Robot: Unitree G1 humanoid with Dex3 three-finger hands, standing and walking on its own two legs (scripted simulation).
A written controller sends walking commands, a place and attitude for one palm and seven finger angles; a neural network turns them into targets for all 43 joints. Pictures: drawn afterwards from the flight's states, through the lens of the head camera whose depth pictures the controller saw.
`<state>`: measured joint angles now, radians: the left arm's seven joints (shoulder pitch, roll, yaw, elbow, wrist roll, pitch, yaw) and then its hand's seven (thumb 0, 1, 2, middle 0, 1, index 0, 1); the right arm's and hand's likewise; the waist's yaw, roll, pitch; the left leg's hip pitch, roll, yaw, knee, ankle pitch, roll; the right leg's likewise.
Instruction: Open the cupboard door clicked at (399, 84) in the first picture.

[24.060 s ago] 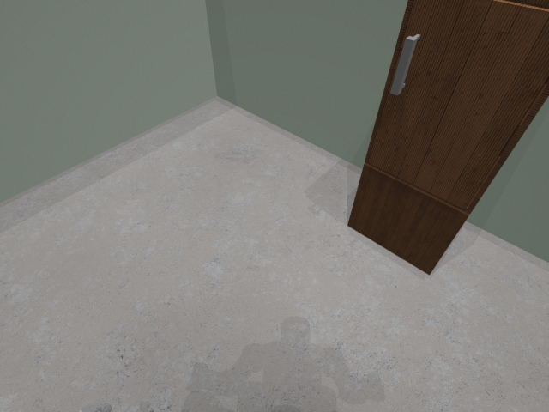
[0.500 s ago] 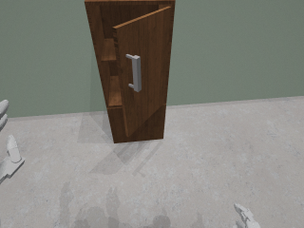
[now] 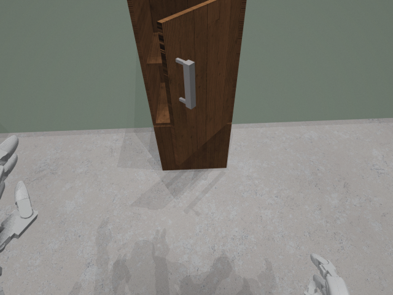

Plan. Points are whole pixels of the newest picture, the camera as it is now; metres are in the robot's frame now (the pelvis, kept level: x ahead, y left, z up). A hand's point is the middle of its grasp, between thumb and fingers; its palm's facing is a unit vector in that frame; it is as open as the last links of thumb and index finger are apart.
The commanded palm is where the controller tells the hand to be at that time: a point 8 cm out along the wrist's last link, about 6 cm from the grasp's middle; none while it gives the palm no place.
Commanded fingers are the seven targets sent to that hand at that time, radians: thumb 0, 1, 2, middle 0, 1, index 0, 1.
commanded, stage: stop stepping back and stand still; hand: left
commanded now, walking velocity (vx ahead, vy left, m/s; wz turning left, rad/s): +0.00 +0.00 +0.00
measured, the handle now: (185, 83) +0.70 +0.09 +0.06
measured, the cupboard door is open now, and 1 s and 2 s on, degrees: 47 47 47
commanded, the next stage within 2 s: let the arm hang, fingers relaxed in 0.76 s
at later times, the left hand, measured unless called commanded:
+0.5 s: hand (8, 203) +0.22 +0.31 +0.15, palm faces +0.38 -0.78 -0.49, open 7.4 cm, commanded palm +0.16 +0.35 +0.18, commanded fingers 0.00 0.90 0.90 -0.20 -0.30 -0.20 -0.30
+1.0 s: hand (52, 255) +0.20 +0.32 -0.03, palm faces +0.11 -0.87 -0.48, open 7.4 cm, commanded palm none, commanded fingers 0.00 0.90 0.90 -0.20 -0.30 -0.20 -0.30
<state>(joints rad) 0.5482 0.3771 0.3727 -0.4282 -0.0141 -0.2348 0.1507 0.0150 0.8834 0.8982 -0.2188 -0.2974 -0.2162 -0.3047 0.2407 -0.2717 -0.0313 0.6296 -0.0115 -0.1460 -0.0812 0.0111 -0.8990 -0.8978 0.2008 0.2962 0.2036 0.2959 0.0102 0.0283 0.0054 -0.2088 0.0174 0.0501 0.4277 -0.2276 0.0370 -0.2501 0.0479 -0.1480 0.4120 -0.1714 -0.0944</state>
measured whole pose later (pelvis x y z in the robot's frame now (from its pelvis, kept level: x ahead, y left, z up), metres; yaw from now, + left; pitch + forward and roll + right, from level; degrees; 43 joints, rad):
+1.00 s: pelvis +0.00 +0.06 -0.01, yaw +1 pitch +0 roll +1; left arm 0.28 0.35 0.13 0.27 0.02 -0.01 0.02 0.01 0.90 0.90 -0.20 -0.29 -0.20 -0.30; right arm 0.13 -0.32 0.00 0.76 -0.01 -0.06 0.00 0.01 -0.90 -0.90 0.20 0.30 0.21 0.30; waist -0.01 0.07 0.01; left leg -0.28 -0.09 0.08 0.54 -0.27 0.09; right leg -0.36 -0.03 -0.04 0.60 -0.25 -0.02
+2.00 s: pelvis +0.02 +0.02 +0.01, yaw +1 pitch -1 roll +0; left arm 0.09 0.26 0.01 1.13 0.01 -0.02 0.01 0.01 0.90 0.90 -0.21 -0.29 -0.21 -0.30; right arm 0.15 -0.31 0.00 1.13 -0.02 -0.01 -0.01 0.00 -0.90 -0.90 0.20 0.30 0.20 0.30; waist -0.02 0.03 0.06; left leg -0.10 -0.02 0.05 0.31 -0.19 0.03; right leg -0.15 0.05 -0.07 0.31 -0.14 -0.07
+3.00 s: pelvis +0.03 +0.02 +0.00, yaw -7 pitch -1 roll +1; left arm 0.15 0.25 0.03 1.04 0.01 0.05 0.00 0.01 0.90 0.90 -0.21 -0.29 -0.20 -0.30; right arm 0.16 -0.24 -0.02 1.03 -0.02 0.03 -0.03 0.00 -0.90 -0.90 0.20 0.30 0.20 0.30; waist 0.00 0.00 0.10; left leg -0.14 0.02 0.18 0.47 -0.32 0.02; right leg -0.28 0.09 0.05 0.56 -0.26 -0.06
